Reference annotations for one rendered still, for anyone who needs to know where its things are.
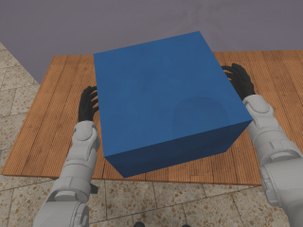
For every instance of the robot right upper arm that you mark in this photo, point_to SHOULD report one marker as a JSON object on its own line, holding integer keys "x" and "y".
{"x": 282, "y": 184}

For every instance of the right robot hand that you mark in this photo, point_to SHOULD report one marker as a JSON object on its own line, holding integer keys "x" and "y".
{"x": 240, "y": 80}

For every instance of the carton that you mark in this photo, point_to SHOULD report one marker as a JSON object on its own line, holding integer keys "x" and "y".
{"x": 164, "y": 103}

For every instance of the robot left upper arm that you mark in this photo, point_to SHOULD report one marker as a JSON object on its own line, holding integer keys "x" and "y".
{"x": 63, "y": 214}

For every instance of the left robot hand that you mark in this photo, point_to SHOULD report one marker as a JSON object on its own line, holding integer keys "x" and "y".
{"x": 86, "y": 111}

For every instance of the robot right forearm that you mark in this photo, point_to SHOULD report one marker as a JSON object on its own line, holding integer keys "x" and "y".
{"x": 269, "y": 139}

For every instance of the table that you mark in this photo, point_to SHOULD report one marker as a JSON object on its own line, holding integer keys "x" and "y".
{"x": 45, "y": 138}

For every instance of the robot left forearm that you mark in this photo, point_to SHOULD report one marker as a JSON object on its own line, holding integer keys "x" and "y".
{"x": 78, "y": 168}

